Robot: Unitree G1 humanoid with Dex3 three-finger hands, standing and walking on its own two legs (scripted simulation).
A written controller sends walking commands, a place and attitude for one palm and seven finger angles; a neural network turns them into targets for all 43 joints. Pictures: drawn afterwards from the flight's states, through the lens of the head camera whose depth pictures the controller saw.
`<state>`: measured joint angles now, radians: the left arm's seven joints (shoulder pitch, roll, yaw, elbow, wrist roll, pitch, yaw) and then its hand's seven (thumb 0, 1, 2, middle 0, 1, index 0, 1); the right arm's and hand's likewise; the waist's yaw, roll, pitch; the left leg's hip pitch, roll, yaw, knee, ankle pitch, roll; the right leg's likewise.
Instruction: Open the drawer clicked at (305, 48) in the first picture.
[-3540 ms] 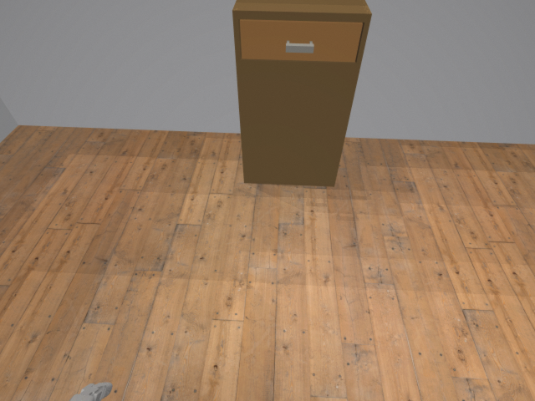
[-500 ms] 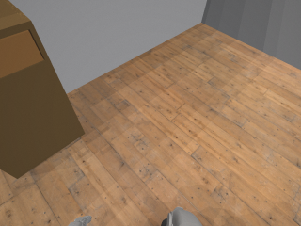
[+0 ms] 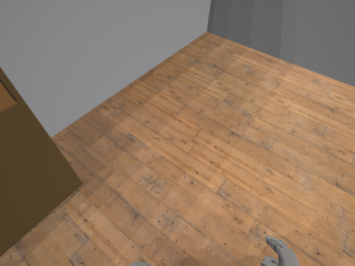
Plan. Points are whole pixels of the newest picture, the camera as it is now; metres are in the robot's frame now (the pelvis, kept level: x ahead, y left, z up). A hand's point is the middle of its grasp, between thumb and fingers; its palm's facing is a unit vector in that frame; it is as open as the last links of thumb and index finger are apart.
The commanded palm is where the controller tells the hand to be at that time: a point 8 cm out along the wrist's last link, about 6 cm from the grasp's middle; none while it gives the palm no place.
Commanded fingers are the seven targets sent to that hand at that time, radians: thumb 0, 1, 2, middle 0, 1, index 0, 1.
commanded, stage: walk to a spot facing it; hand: left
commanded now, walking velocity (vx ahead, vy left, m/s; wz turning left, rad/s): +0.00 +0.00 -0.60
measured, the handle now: out of the picture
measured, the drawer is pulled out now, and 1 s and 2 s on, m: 0.00 0.00 0.00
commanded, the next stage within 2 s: turn to face it in 0.86 s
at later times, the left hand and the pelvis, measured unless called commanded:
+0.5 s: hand (123, 253) +0.16 +0.16 -0.16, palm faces -0.34 -0.90 -0.26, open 7.4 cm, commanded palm none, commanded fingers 0.00 0.90 0.90 -0.20 -0.30 -0.20 -0.30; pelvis -0.01 +0.00 -0.01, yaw -21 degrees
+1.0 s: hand (130, 253) +0.17 +0.15 -0.18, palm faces -0.44 -0.88 -0.17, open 7.4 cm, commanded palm none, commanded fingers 0.00 0.90 0.90 -0.20 -0.30 -0.20 -0.30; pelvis +0.09 -0.02 +0.00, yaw -33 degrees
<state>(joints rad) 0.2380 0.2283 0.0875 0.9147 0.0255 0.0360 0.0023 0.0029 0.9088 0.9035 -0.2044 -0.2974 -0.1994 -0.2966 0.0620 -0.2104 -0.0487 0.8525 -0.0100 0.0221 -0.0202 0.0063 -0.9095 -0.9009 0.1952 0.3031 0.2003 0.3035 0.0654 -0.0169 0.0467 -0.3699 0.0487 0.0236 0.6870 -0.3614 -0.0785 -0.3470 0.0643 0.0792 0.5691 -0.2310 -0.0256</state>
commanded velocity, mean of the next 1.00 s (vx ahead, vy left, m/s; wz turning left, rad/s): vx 0.13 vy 0.00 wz -0.42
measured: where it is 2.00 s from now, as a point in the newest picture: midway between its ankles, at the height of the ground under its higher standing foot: outside the picture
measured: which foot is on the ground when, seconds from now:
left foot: up 0.00-0.00, down 0.02-0.50, up 0.52-0.96, down 0.98-1.00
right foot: down 0.00-0.04, up 0.06-0.48, down 0.50-0.98, up 1.00-1.00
